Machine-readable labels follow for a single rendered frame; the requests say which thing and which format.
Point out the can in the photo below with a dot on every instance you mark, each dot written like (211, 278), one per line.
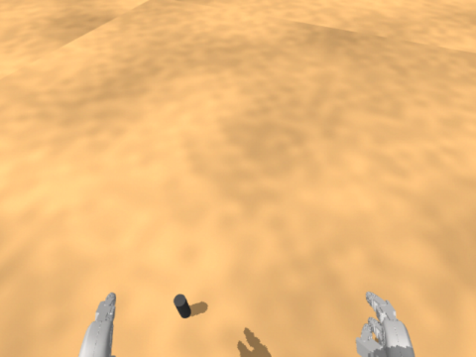
(182, 306)

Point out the left robot hand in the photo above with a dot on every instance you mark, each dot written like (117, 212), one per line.
(97, 341)

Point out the right robot hand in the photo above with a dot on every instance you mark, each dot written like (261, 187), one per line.
(394, 340)

